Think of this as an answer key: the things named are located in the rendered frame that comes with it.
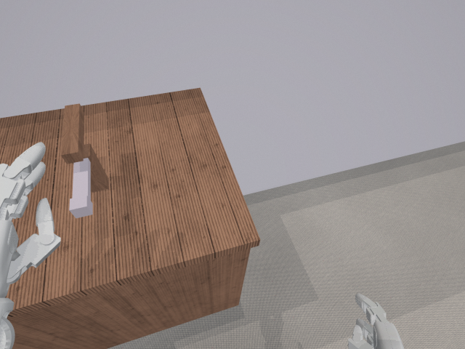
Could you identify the robot left hand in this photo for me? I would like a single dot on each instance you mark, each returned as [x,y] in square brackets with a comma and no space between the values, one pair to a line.
[16,182]

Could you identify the robot right hand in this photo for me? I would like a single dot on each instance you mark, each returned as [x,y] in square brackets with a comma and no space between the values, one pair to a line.
[383,334]

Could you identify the tap lever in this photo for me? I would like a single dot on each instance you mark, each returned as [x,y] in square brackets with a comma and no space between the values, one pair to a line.
[80,203]

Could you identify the robot left forearm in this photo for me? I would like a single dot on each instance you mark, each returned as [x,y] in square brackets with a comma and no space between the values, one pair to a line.
[7,332]

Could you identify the counter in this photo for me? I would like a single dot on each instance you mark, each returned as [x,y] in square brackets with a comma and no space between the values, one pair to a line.
[170,235]

